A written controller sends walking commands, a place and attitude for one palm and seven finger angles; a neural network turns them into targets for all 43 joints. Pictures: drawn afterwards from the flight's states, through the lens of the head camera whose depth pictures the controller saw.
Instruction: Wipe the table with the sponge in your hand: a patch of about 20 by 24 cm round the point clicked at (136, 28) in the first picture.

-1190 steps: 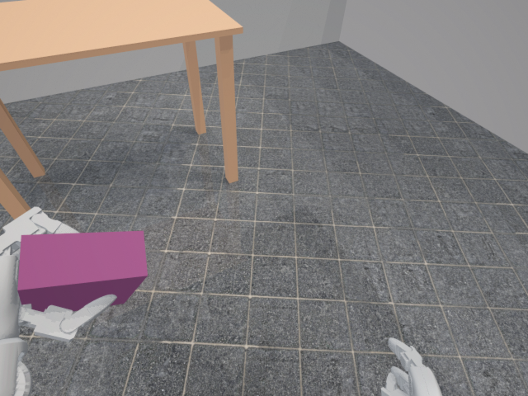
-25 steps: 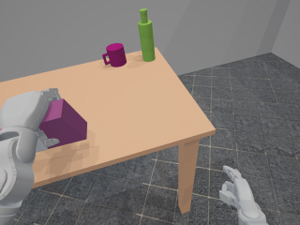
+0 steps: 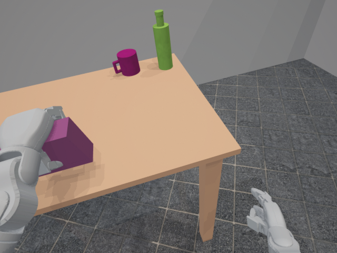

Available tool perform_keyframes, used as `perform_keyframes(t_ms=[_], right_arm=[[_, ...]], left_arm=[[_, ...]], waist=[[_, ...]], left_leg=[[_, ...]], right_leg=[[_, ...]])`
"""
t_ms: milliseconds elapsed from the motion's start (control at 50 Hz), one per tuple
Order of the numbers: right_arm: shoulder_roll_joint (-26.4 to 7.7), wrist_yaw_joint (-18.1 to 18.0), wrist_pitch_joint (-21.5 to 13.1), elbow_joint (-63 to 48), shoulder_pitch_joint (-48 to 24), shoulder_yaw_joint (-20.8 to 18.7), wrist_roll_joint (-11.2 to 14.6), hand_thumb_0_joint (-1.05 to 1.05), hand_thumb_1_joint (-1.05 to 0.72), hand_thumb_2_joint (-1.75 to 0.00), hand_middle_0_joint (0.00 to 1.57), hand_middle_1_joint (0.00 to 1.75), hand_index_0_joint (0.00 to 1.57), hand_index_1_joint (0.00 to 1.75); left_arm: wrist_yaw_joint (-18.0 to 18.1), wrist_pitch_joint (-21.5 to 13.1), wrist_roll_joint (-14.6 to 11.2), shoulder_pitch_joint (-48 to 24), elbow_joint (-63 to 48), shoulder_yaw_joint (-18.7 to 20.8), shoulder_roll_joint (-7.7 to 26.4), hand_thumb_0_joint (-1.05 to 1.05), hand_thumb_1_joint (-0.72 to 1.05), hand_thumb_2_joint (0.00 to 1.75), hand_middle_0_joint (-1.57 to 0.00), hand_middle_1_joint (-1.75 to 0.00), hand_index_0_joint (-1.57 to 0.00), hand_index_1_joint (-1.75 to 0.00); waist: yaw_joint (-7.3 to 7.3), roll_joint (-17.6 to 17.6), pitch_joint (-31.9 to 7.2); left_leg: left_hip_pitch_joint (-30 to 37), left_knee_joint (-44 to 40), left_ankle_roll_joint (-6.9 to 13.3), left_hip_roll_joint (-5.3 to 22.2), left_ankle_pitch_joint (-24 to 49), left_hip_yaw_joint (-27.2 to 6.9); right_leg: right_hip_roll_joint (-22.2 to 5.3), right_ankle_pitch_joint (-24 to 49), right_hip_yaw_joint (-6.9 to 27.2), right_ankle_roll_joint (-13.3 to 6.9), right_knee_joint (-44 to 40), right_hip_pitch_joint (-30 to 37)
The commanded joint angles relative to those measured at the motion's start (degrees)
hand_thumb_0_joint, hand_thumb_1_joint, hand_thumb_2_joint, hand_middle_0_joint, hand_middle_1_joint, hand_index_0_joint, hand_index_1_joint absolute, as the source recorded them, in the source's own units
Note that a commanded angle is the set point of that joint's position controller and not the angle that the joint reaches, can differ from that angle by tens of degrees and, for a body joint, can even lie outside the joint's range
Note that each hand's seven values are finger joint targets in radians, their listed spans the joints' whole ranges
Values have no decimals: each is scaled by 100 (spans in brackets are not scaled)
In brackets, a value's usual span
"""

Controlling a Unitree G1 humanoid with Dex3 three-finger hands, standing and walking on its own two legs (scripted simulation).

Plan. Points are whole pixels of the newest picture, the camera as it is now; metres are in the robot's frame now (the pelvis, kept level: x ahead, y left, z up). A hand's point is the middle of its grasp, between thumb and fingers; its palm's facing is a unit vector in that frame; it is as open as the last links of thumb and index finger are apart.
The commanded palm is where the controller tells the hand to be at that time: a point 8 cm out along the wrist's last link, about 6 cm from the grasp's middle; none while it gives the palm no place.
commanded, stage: move the sponge above the wiping area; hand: left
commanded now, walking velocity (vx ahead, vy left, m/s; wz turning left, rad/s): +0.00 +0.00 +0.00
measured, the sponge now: (55, 152) +0.25 +0.30 +0.15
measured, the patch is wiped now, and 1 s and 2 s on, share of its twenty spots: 0.00 0.00 0.00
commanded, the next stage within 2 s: none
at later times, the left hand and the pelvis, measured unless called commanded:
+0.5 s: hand (49, 146) +0.25 +0.30 +0.17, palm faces +0.15 -0.07 -0.99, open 9.5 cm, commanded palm +0.21 +0.29 +0.25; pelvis +0.00 +0.01 +0.00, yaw +0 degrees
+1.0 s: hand (60, 146) +0.27 +0.30 +0.15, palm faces +0.06 -0.07 -1.00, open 9.5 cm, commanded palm +0.23 +0.29 +0.23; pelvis +0.01 +0.01 +0.00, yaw +1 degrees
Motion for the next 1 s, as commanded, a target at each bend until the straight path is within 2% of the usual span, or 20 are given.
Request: perform_keyframes(t_ms=[0, 80, 220, 280, 300, 380, 400, 480, 520, 580, 620, 660, 680, 700, 760, 780, 820, 880, 900, 980], right_arm=[[-471, -35, -383, -1013, -1314, -172, 20, 0, -90, -90, 20, 30, 20, 30], [-399, -13, -413, -1093, -1555, -143, 41, 0, -90, -90, 20, 30, 20, 30], [-414, 80, -330, -1017, -1217, -206, -20, 0, -90, -90, 20, 30, 20, 30], [-387, 112, -303, -1099, -1514, -143, 26, 0, -90, -90, 20, 30, 20, 30], [-433, 107, -267, -1036, -1259, -185, -12, 0, -90, -90, 20, 30, 20, 30], [-407, 89, -251, -1104, -1514, -143, 53, 0, -90, -90, 20, 30, 20, 30], [-461, 83, -238, -1042, -1271, -177, 10, 0, -90, -90, 20, 30, 20, 30], [-387, 50, -294, -1084, -1524, -134, 66, 0, -90, -90, 20, 30, 20, 30], [-438, 19, -295, -977, -1241, -188, 18, 0, -90, -90, 20, 30, 20, 30], [-380, 24, -347, -1054, -1536, -131, 34, 0, -90, -90, 20, 30, 20, 30], [-416, 40, -338, -924, -1226, -194, -35, 0, -90, -90, 20, 30, 20, 30], [-432, 62, -286, -887, -1206, -208, -49, 0, -90, -90, 20, 30, 20, 30], [-404, 67, -318, -958, -1498, -143, 2, 0, -90, -90, 20, 30, 20, 30], [-426, 76, -300, -902, -1290, -173, -44, 0, -90, -90, 20, 30, 20, 30], [-458, 117, -210, -904, -1239, -207, -18, 0, -90, -90, 20, 30, 20, 30], [-429, 120, -241, -967, -1494, -147, 16, 0, -90, -90, 20, 30, 20, 30], [-454, 144, -199, -944, -1247, -180, 12, 0, -90, -90, 20, 30, 20, 30], [-423, 109, -228, -1025, -1439, -134, 60, 0, -90, -90, 20, 30, 20, 30], [-476, 95, -234, -978, -1200, -176, 17, 0, -90, -90, 20, 30, 20, 30], [-422, 39, -304, -1048, -1342, -153, 31, 0, -90, -90, 20, 30, 20, 30]], left_arm=[[259, -100, 256, -1991, -864, 768, 1400, 0, 10, 130, -120, -160, -120, -160], [236, -101, 368, -1718, -982, 983, 1561, 0, 10, 130, -120, -160, -120, -160], [360, -132, 364, -1521, -1137, 915, 1358, 0, 10, 130, -120, -160, -120, -160], [395, -45, 333, -1243, -1201, 1152, 1480, 0, 10, 130, -120, -160, -120, -160], [408, -56, 306, -1323, -1115, 961, 1283, 0, 10, 130, -120, -160, -120, -160], [365, 37, 309, -1243, -1046, 1002, 1335, 0, 10, 130, -120, -160, -120, -160], [371, 6, 310, -1460, -986, 790, 1191, 0, 10, 130, -120, -160, -120, -160], [305, -2, 421, -1652, -1037, 685, 1207, 0, 10, 130, -120, -160, -120, -160], [298, -76, 495, -2000, -817, 314, 972, 0, 10, 130, -120, -160, -120, -160], [330, -131, 689, -2191, -1008, 475, 1215, 0, 10, 130, -120, -160, -120, -160], [395, -178, 681, -2204, -756, 357, 1057, 0, 10, 130, -120, -160, -120, -160], [444, -166, 680, -2132, -569, 566, 1221, 0, 10, 130, -120, -160, -120, -160], [472, -105, 692, -2093, -578, 855, 1463, 0, 10, 130, -120, -160, -120, -160], [501, -116, 669, -2174, -466, 661, 1228, 0, 10, 130, -120, -160, -120, -160], [465, -36, 558, -1877, -346, 701, 1204, 0, 10, 130, -120, -160, -120, -160], [452, 29, 591, -1785, -339, 886, 1359, 0, 10, 130, -120, -160, -120, -160], [372, 35, 536, -1776, -419, 494, 979, 0, 10, 130, -120, -160, -120, -160], [260, 103, 614, -1829, -288, 431, 1001, 0, 10, 130, -120, -160, -120, -160], [247, 54, 623, -2010, -260, 248, 864, 0, 10, 130, -120, -160, -120, -160], [234, -186, 745, -2326, -518, 407, 1158, 0, 10, 130, -120, -160, -120, -160]], waist=[[-71, -215, -1166], [55, -294, -1364], [38, -300, -1460], [131, -254, -1333], [36, -418, -1367], [54, -299, -1151], [-35, -376, -1211], [-34, -207, -1160], [-148, -241, -1096], [-7, -70, -1318], [-53, -185, -1372], [9, -283, -1352], [101, -251, -1329], [27, -428, -1471], [32, -328, -1343], [98, -273, -1271], [-34, -273, -1326], [-52, -318, -1124], [-130, -466, -1229], [-98, -391, -1381]], left_leg=[[138, -262, 194, -160, 791, -115], [246, -246, 210, -191, 1011, -205], [247, -282, 191, -148, 1285, -127], [187, -278, 173, -161, 1227, -194], [156, -276, 179, -115, 1254, -109], [167, -275, 185, -156, 1055, -142], [127, -285, 182, -117, 1047, -107], [244, -326, 204, -179, 902, -197], [253, -386, 210, -173, 788, -173], [375, -412, 217, -215, 852, -251], [354, -427, 208, -194, 958, -196], [272, -448, 195, -195, 945, -172], [270, -450, 190, -209, 902, -232], [228, -400, 185, -181, 1062, -124], [157, -403, 180, -187, 1068, -99], [171, -375, 185, -199, 1041, -151], [150, -376, 189, -187, 1110, -96], [156, -348, 221, -205, 885, -140], [127, -332, 229, -190, 856, -98], [352, -298, 276, -244, 923, -179]], right_leg=[[-197, 546, 549, -15, -540, 348], [-101, 784, 747, -107, -482, 466], [-140, 1088, 439, -47, -404, 613], [-59, 1015, 690, -137, -415, 560], [-142, 1086, 442, -61, -390, 596], [-58, 856, 690, -94, -496, 396], [-140, 882, 468, -45, -449, 445], [-29, 612, 610, -94, -527, 298], [-82, 492, 405, -28, -581, 249], [8, 445, 626, -157, -553, 364], [-60, 588, 399, -91, -554, 458], [-79, 637, 411, -94, -569, 531], [2, 519, 681, -186, -587, 522], [-97, 761, 465, -123, -505, 660], [-99, 856, 427, -72, -539, 627], [-24, 782, 674, -155, -554, 539], [-77, 904, 376, -58, -506, 576], [-19, 653, 558, -96, -568, 330], [-95, 645, 377, -37, -533, 387], [-6, 679, 578, -105, -554, 379]])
